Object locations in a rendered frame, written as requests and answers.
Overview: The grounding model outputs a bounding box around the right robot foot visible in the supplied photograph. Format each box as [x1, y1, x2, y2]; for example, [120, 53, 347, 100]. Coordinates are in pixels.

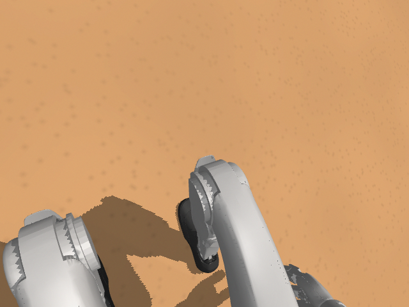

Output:
[178, 198, 219, 273]

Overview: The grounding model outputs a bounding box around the right robot hand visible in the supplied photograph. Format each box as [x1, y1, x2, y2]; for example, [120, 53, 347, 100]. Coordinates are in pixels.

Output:
[284, 264, 333, 307]

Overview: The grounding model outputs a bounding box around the left robot foot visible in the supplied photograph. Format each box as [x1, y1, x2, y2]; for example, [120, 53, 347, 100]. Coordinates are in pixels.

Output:
[97, 254, 115, 307]

